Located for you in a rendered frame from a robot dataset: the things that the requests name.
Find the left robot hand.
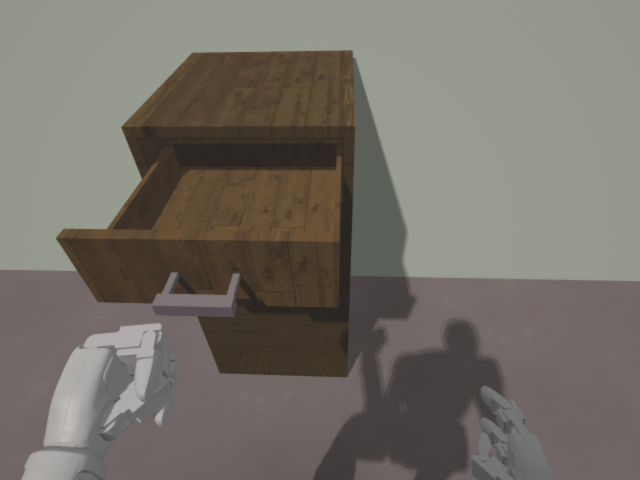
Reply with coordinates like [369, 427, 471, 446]
[43, 323, 181, 460]

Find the handle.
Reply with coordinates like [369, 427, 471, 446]
[151, 272, 241, 317]

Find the cabinet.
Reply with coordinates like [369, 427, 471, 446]
[121, 50, 355, 377]

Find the drawer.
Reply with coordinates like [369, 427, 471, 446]
[56, 141, 342, 308]

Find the right robot hand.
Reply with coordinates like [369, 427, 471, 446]
[472, 386, 553, 480]

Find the robot left forearm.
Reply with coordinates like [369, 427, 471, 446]
[21, 447, 108, 480]

